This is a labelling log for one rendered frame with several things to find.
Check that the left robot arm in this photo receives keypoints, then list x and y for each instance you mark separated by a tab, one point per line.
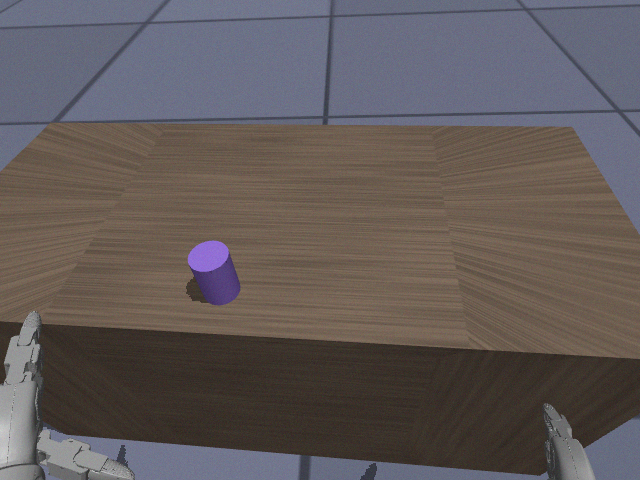
22	472

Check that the right robot hand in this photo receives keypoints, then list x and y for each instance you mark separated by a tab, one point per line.
566	458

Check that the can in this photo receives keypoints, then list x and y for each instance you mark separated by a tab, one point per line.
214	272

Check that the left robot hand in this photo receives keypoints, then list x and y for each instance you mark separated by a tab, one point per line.
22	438

